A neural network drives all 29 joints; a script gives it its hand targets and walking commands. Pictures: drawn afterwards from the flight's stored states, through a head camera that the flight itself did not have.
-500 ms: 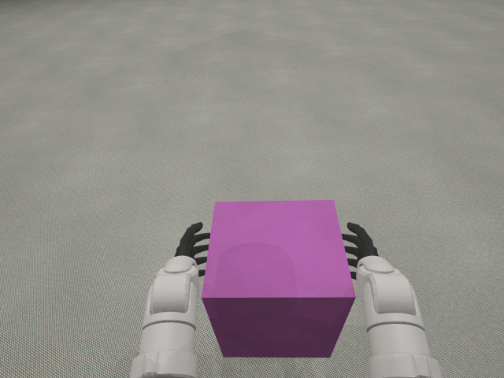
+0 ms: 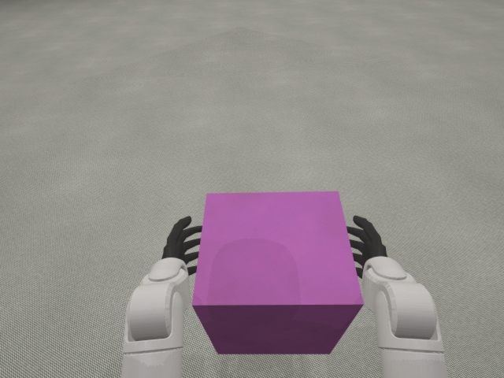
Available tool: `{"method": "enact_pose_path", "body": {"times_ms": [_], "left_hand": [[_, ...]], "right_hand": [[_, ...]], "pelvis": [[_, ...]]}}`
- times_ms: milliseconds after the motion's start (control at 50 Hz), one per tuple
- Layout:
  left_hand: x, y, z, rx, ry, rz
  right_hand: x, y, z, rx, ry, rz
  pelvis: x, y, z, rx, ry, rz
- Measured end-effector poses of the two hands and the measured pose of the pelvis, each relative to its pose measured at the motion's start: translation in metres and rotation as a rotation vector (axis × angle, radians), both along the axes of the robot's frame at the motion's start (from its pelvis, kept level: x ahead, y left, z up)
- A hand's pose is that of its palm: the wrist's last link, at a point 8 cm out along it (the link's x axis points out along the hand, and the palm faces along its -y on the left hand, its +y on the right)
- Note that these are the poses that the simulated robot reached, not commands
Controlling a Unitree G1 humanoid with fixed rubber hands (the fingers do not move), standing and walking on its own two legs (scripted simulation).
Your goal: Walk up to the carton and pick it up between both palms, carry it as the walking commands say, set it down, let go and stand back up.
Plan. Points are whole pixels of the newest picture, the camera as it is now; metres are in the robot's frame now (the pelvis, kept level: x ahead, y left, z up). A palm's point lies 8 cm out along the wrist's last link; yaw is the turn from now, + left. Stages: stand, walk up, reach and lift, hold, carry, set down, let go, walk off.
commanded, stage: carry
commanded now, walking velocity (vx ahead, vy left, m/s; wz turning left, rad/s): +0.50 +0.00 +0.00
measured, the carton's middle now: (272, 279) +0.29 +0.01 +0.02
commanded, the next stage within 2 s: none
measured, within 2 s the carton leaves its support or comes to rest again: neither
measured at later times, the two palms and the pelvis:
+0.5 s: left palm (178, 178) +0.49 +0.20 +0.08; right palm (320, 176) +0.50 -0.09 +0.07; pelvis +0.26 +0.05 -0.01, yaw +0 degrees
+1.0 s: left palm (209, 111) +0.80 +0.18 +0.07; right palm (310, 105) +0.83 -0.11 +0.06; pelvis +0.58 +0.01 -0.02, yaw +5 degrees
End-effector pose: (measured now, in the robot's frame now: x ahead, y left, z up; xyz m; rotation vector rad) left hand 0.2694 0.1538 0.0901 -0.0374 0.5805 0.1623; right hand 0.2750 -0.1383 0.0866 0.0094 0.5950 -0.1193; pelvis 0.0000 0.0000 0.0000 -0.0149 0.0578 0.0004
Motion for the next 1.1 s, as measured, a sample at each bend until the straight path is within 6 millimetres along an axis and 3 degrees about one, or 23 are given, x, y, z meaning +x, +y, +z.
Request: {"method": "enact_pose_path", "body": {"times_ms": [120,200,280,360,440,520,620,780,940,1000,1100], "left_hand": [[0.041,-0.016,0.004,-0.001,0.003,-0.009],[0.058,-0.008,0.003,-0.02,0.053,0.038],[0.088,0.009,0.006,-0.029,0.054,0.081],[0.131,0.029,0.002,-0.038,0.039,0.094],[0.187,0.045,-0.012,-0.046,0.041,0.072],[0.234,0.045,-0.013,-0.044,0.115,0.016],[0.292,0.043,-0.001,-0.05,0.096,-0.024],[0.384,0.046,0.007,-0.05,0.046,0.025],[0.501,0.029,-0.017,-0.011,0.045,0.074],[0.533,0.027,-0.024,-0.02,0.11,0.098],[0.586,0.029,-0.011,-0.019,0.121,0.134]], "right_hand": [[0.036,-0.017,0.002,0.032,0.002,-0.039],[0.067,-0.008,0.007,0.036,0.051,-0.013],[0.106,0.009,0.009,0.041,0.054,0.021],[0.152,0.029,0.005,0.038,0.038,0.03],[0.199,0.045,-0.008,0.026,0.041,0.009],[0.23,0.044,-0.011,0.027,0.112,-0.049],[0.278,0.043,0.006,0.024,0.092,-0.092],[0.385,0.046,0.015,0.023,0.044,-0.039],[0.518,0.029,-0.019,0.056,0.044,0.016],[0.557,0.028,-0.023,0.046,0.109,0.038],[0.618,0.031,-0.013,0.053,0.121,0.068]], "pelvis": [[0.052,-0.01,-0.006,-0.01,0.026,0.037],[0.089,-0.009,0.002,0.016,0.044,0.046],[0.129,0.0,0.002,0.023,0.039,0.045],[0.18,0.017,-0.007,0.019,0.018,0.043],[0.23,0.038,-0.022,0.027,0.007,0.023],[0.269,0.049,-0.009,0.011,0.022,0.001],[0.322,0.055,0.006,-0.012,0.028,0.007],[0.426,0.047,0.005,-0.02,0.012,0.024],[0.549,0.021,-0.027,-0.021,0.002,0.066],[0.583,0.014,-0.018,-0.011,0.013,0.091],[0.644,0.01,0.0,0.012,0.011,0.093]]}}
